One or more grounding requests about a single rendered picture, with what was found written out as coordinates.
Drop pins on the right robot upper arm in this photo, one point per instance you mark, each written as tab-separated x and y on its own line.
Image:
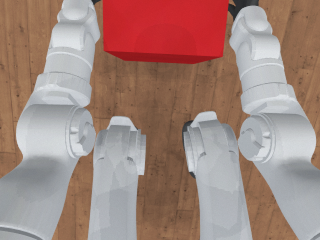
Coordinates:
281	146

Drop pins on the left robot upper arm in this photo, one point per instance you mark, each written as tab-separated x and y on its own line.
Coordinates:
52	138

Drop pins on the robot right shin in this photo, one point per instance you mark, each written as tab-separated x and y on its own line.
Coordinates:
228	131

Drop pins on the robot left forearm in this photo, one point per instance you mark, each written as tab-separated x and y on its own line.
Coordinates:
70	58

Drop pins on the carton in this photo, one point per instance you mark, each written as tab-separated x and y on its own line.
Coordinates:
165	31

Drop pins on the right robot thigh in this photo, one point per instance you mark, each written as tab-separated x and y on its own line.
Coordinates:
222	201

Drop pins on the robot right forearm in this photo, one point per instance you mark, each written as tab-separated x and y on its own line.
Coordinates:
260	66

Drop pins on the robot right hand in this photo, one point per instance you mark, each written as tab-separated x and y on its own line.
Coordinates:
234	10

